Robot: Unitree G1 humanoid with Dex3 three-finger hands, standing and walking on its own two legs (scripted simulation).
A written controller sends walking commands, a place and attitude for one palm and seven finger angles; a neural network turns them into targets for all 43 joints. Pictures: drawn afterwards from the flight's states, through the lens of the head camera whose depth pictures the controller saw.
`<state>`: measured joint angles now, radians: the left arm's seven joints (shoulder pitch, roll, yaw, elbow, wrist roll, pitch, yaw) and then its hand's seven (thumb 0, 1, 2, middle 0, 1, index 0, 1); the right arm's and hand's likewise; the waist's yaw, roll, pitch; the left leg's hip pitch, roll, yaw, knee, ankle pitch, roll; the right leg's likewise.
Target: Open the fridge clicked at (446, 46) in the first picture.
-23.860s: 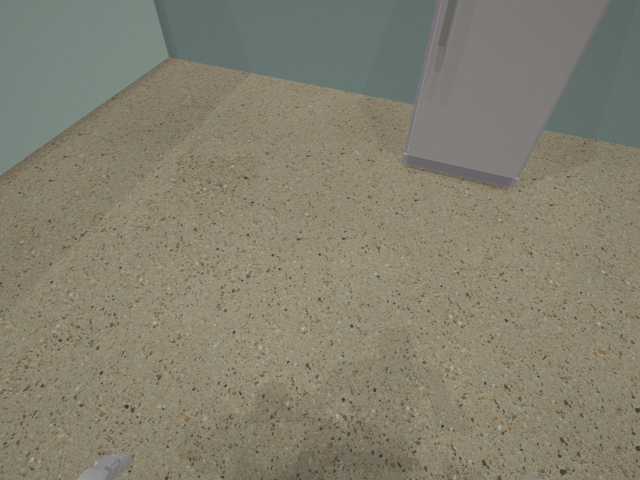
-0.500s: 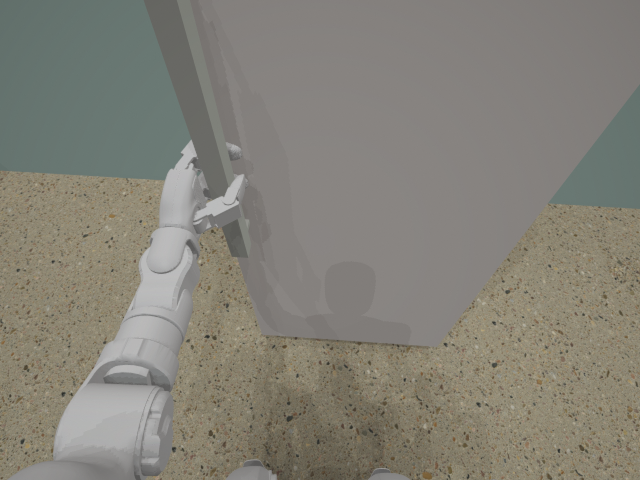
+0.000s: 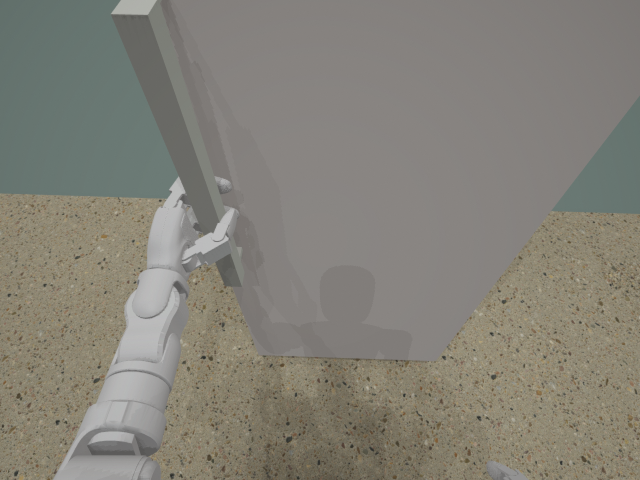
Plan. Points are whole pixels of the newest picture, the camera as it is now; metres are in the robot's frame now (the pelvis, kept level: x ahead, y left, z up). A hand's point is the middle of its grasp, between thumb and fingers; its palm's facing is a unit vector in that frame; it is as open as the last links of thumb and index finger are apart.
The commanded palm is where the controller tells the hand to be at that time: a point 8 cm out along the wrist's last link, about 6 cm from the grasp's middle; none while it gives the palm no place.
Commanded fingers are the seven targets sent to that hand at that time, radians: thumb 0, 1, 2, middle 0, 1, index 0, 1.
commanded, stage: pull the door a little, standing still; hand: left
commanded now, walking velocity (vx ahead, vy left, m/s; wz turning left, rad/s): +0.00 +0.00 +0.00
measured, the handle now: (207, 179) +0.46 +0.13 +0.12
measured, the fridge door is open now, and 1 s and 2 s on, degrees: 0 7 41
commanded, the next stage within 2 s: walk backward, drawing the door open in 0.44 s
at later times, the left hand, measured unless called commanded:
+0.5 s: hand (219, 252) +0.37 +0.12 +0.08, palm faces -0.12 -0.99 +0.02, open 6.7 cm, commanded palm +0.30 +0.18 +0.08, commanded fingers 0.00 0.90 0.90 -0.45 -1.40 -0.45 -1.40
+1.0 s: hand (222, 260) +0.35 +0.11 +0.10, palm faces +0.11 -0.99 -0.12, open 6.4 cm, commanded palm +0.31 +0.15 +0.07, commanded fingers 0.00 0.90 0.90 -0.45 -1.40 -0.45 -1.40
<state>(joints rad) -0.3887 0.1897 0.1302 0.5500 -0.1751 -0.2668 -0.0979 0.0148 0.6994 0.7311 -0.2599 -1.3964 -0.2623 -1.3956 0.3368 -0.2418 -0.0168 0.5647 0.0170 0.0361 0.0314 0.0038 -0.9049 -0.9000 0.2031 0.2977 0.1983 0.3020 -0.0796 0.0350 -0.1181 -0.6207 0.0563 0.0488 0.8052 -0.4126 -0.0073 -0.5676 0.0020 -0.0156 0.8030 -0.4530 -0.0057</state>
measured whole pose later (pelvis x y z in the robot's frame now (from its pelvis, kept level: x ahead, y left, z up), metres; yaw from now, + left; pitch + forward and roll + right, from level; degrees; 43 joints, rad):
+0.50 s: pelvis +0.06 +0.01 +0.02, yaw -5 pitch +14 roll +0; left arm 0.09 0.15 0.08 0.06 -0.20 -0.18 -0.09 0.03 0.70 0.73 -0.17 -1.32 -0.21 -1.34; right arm 0.31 -0.22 -0.01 0.48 0.01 0.05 0.06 0.01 -0.91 -0.90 0.20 0.30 0.20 0.30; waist -0.05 0.03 -0.14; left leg -0.50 0.04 0.05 0.78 -0.38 0.02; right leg -0.48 -0.01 0.01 0.77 -0.38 0.00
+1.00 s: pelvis +0.19 +0.00 +0.04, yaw +9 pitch -7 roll +6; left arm 0.59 0.13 -0.22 -0.32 -0.02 -0.09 0.07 0.11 0.59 0.79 -0.32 -1.30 -0.41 -1.39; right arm 0.41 -0.24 0.03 0.40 -0.04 -0.18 -0.07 0.00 -0.90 -0.90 0.21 0.30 0.31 0.38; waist -0.02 -0.03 0.18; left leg -0.33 -0.10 -0.04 1.05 -0.48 0.00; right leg -0.28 0.07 -0.11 0.57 0.03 -0.14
